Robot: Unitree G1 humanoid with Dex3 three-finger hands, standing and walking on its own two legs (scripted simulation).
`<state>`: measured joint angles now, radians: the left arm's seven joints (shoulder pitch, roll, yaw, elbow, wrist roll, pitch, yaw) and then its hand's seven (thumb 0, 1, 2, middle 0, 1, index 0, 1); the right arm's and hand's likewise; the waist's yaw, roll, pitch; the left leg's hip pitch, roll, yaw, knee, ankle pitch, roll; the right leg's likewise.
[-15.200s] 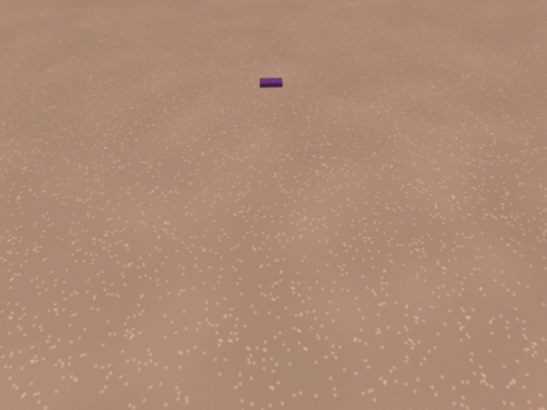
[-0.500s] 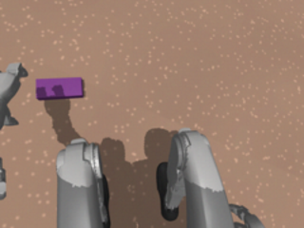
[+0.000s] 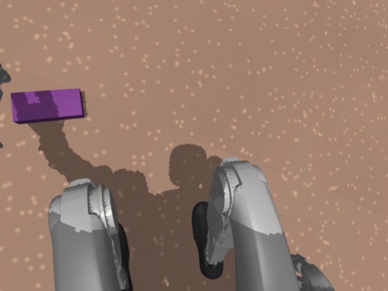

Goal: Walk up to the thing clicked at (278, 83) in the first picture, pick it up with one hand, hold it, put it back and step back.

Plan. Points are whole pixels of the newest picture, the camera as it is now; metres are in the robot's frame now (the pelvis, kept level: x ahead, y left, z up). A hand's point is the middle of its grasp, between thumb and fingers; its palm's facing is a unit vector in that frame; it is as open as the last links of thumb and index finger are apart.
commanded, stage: rise first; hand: left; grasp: from above
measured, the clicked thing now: (49, 105) +0.51 +0.29 -0.32
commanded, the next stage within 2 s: none
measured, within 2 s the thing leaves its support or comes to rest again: neither
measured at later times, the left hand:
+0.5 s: hand out of the picture +0.46 +0.34 -0.19, palm faces -0.44 -0.07 -0.89, open 14.2 cm
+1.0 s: hand (8, 108) +0.47 +0.32 -0.20, palm faces -0.45 -0.06 -0.89, open 14.2 cm
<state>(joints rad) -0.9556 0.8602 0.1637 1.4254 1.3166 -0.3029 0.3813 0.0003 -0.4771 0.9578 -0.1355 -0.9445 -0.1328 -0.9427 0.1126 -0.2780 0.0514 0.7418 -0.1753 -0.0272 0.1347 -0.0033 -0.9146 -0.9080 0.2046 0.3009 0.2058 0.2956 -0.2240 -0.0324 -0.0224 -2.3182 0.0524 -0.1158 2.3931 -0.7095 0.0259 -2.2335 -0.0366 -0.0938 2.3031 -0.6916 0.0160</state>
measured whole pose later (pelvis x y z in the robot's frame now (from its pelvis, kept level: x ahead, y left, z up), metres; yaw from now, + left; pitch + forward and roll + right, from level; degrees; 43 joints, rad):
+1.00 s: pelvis -0.01 +0.00 -0.02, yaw -2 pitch +33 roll -10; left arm -1.02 0.92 0.15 1.51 1.32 -0.27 0.40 0.00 -0.55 1.03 -0.08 -1.01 -0.07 -1.02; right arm 0.15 -0.29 0.12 0.72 -0.17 -0.06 0.16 0.00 -0.91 -0.91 0.20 0.30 0.21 0.30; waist -0.30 -0.04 0.03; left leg -2.36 0.05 -0.15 2.45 -0.69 0.03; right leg -2.26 -0.02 -0.12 2.34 -0.66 0.02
